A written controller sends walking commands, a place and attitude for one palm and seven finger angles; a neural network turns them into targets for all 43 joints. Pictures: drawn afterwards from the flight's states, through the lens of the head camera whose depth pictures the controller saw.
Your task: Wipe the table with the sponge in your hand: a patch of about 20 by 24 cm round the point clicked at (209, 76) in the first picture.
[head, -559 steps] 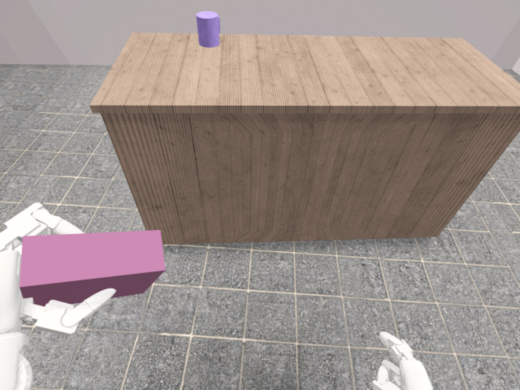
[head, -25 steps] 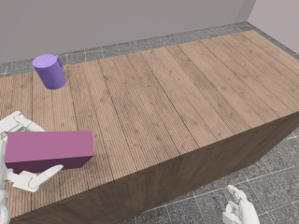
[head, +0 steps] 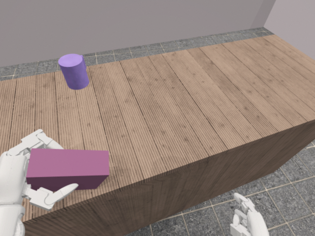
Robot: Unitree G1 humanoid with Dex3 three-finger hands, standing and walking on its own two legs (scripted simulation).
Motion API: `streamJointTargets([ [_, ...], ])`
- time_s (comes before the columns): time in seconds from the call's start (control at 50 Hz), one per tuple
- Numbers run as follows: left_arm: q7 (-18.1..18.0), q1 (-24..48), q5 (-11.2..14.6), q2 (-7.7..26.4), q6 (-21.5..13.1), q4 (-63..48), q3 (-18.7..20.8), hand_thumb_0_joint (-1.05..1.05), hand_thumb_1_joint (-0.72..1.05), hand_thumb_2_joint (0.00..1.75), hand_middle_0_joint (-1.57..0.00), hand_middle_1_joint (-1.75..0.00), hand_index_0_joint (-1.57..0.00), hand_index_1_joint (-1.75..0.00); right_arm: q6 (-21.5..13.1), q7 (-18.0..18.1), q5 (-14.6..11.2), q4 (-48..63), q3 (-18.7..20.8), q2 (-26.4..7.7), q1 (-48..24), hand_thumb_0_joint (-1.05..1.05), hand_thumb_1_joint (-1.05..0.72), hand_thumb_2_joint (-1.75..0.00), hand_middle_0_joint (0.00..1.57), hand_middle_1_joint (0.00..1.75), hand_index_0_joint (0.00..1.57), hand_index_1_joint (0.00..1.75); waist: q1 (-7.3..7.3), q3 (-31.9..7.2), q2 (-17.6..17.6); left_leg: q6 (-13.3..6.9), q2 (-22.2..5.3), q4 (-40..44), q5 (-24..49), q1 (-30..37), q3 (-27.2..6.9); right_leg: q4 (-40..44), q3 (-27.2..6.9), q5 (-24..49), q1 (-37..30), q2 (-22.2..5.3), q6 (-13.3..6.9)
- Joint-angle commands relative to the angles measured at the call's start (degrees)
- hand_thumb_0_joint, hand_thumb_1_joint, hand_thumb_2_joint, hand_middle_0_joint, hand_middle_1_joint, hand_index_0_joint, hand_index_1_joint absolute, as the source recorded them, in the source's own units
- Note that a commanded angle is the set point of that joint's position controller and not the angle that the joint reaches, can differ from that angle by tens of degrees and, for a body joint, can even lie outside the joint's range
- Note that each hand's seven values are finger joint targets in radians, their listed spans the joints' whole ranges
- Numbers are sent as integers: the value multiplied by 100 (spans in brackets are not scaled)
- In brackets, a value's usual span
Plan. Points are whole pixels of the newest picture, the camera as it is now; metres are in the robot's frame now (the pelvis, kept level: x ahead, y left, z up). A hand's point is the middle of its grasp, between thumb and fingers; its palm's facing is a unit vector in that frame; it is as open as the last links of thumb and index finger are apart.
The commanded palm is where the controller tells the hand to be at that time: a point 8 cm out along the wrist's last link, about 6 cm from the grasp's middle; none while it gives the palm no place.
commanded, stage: come to a stop and stand still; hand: left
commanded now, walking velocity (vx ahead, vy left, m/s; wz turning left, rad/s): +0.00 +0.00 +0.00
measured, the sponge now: (80, 171) +0.22 +0.18 +0.10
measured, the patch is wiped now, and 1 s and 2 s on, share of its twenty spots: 0.00 0.00 0.00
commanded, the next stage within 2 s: look again from close up in 0.50 s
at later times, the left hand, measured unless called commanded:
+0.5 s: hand (5, 160) +0.21 +0.30 +0.14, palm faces +0.32 -0.85 -0.41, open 9.5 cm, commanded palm +0.15 +0.34 +0.18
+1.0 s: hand (23, 155) +0.22 +0.27 +0.16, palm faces +0.35 -0.85 -0.40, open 9.5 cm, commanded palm +0.15 +0.31 +0.18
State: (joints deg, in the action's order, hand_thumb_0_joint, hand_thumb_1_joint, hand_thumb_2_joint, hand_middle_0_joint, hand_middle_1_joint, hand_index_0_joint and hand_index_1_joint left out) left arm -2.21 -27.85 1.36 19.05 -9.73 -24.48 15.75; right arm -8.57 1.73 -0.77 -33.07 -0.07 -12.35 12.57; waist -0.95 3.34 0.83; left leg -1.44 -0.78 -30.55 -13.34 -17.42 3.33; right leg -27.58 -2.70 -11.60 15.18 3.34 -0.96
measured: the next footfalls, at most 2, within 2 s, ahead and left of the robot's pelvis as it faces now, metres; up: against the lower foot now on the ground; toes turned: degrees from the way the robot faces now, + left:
none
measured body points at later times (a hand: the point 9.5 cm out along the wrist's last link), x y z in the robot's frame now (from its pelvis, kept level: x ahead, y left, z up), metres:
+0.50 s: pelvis -0.01 +0.06 +0.00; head +0.02 +0.09 +0.45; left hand +0.19 +0.35 +0.17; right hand +0.17 -0.14 -0.06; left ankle +0.05 +0.10 -0.74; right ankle +0.00 -0.10 -0.73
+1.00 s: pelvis +0.00 +0.03 +0.01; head +0.02 +0.05 +0.45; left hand +0.19 +0.31 +0.18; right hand +0.18 -0.20 -0.06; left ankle +0.05 +0.10 -0.74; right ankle +0.00 -0.10 -0.74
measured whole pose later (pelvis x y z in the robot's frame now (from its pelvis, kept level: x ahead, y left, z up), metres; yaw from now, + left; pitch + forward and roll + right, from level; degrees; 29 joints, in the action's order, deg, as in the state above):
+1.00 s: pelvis +0.00 +0.03 +0.01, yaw +1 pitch -1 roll -2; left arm -5.8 -25.0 0.3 21.3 -10.9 -26.9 18.5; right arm -7.6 1.9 -0.5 -32.5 -1.5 -11.2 12.6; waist -0.1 2.6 0.9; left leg -3.8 1.1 -25.6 -9.6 -15.6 2.9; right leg -21.9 1.1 -12.3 9.0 1.2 0.0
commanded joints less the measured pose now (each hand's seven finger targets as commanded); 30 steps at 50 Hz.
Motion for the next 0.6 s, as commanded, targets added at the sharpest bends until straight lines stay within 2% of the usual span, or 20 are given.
streamJointTargets([
  [0.0,-529,1528,57,1808,-643,-2129,1568,0,10,130,-120,-160,-120,-160,-397,159,55,980,158,-648,-805,0,-90,-90,20,30,20,30,-54,-525,-1022,-105,-404,1140,-979,834,-790,820,-630,-1492,633,-515,-110],
  [0.02,-535,1645,59,1494,-676,-2099,1334,0,10,130,-120,-160,-120,-160,-401,155,43,986,155,-644,-684,0,-90,-90,20,30,20,30,-28,-623,-1482,-216,-684,1625,-1637,302,-1168,267,-251,-1081,-7,-357,-41],
  [0.04,-545,1774,22,1538,-692,-2137,1352,0,10,130,-120,-160,-120,-160,-446,130,-2,1071,160,-634,-660,0,-90,-90,20,30,20,30,-65,-630,-1885,-305,-914,1945,-2287,-365,-1359,-286,-31,-820,-645,-260,5],
  [0.06,-539,1869,-33,1544,-713,-2098,1382,0,10,130,-120,-160,-120,-160,-504,102,-2,1076,168,-598,-613,0,-90,-90,20,30,20,30,-109,-650,-2028,-335,-978,2009,-2435,-666,-1368,-532,116,-566,-970,-245,15],
  [0.1,-503,1681,-42,1399,-718,-1844,1309,0,10,130,-120,-160,-120,-160,-595,22,-18,996,152,-552,-594,0,-90,-90,20,30,20,30,-101,-714,-1598,-204,-917,1822,-1880,-186,-1287,-381,185,-358,-702,-257,2],
  [0.12,-471,1645,-36,1237,-748,-1880,1127,0,10,130,-120,-160,-120,-160,-582,-2,20,975,159,-594,-456,0,-90,-90,20,30,20,30,-62,-777,-1313,-235,-937,1711,-1691,-93,-1373,-234,189,-341,-709,-302,10],
  [0.18,-426,1110,-53,991,-741,-1648,917,0,10,130,-120,-160,-120,-160,-608,-98,29,896,195,-631,-255,0,-90,-90,20,30,20,30,-9,-848,-726,-89,-917,1433,-577,522,-1429,268,131,-180,-442,-411,-18],
  [0.22,-383,918,-51,661,-666,-1395,598,0,10,130,-120,-160,-120,-160,-539,-154,52,804,182,-654,-190,0,-90,-90,20,30,20,30,66,-869,-760,207,-902,1381,547,1103,-1575,293,221,-41,-60,-328,-8],
  [0.24,-388,965,-84,807,-631,-1493,683,0,10,130,-120,-160,-120,-160,-520,-158,39,838,244,-676,-215,0,-90,-90,20,30,20,30,60,-977,-661,329,-944,1363,1083,1323,-1488,154,210,-59,-40,-331,-3],
  [0.28,-398,767,-67,904,-578,-1360,801,0,10,130,-120,-160,-120,-160,-415,-150,64,846,247,-658,-235,0,-90,-90,20,30,20,30,27,-1069,-603,403,-997,1387,1385,1397,-1398,-7,201,-356,25,-397,11],
  [0.3,-453,545,-77,1045,-520,-1211,1036,0,10,130,-120,-160,-120,-160,-358,-129,49,830,205,-629,-360,0,-90,-90,20,30,20,30,-7,-1063,-563,441,-957,1367,1615,1500,-1372,-32,262,-467,140,-371,28],
  [0.32,-408,535,-10,841,-505,-1240,820,0,10,130,-120,-160,-120,-160,-268,-124,91,870,173,-591,-309,0,-90,-90,20,30,20,30,27,-1058,-515,421,-977,1394,1538,1362,-1395,21,287,-474,53,-403,28],
  [0.38,-466,904,16,1288,-536,-1907,1151,0,10,130,-120,-160,-120,-160,-187,-57,75,1021,153,-555,-468,0,-90,-90,20,30,20,30,0,-1064,-740,503,-974,1485,1063,1090,-1247,295,284,-284,-369,-503,-39],
  [0.4,-517,946,-8,1560,-546,-2060,1413,0,10,130,-120,-160,-120,-160,-186,-30,50,1008,94,-539,-632,0,-90,-90,20,30,20,30,-41,-1068,-853,517,-898,1479,967,1124,-1137,359,342,-198,-375,-480,-32],
  [0.42,-479,950,40,1272,-578,-2021,1151,0,10,130,-120,-160,-120,-160,-170,-22,82,1010,85,-535,-557,0,-90,-90,20,30,20,30,-3,-1017,-780,462,-868,1565,497,874,-1199,361,366,-171,-556,-465,-46],
  [0.44,-498,952,48,1428,-588,-2208,1247,0,10,130,-120,-160,-120,-160,-196,-8,43,1091,136,-524,-526,0,-90,-90,20,30,20,30,-8,-1012,-836,489,-850,1616,260,786,-1187,403,341,-186,-686,-507,-83],
  [0.5,-547,854,3,1466,-586,-2085,1353,0,10,130,-120,-160,-120,-160,-216,4,22,1021,122,-561,-608,0,-90,-90,20,30,20,30,-33,-901,-1024,473,-734,1764,-645,498,-1051,453,377,-306,-780,-456,-119],
  [0.52,-514,786,40,1196,-605,-1924,1117,0,10,130,-120,-160,-120,-160,-211,10,53,1006,118,-564,-532,0,-90,-90,20,30,20,30,-21,-921,-1022,390,-737,1803,-857,448,-1110,497,364,-257,-839,-448,-103],
  [0.54,-518,839,37,1267,-603,-2013,1127,0,10,130,-120,-160,-120,-160,-233,14,19,1037,166,-556,-466,0,-90,-90,20,30,20,30,17,-923,-1081,436,-701,1793,-849,485,-1126,531,327,-301,-849,-477,-128],
  [0.58,-525,766,23,1168,-572,-1690,1069,0,10,130,-120,-160,-120,-160,-234,16,13,970,190,-600,-415,0,-90,-90,20,30,20,30,9,-887,-914,379,-689,1733,-892,471,-1096,648,254,-272,-813,-505,-121],
])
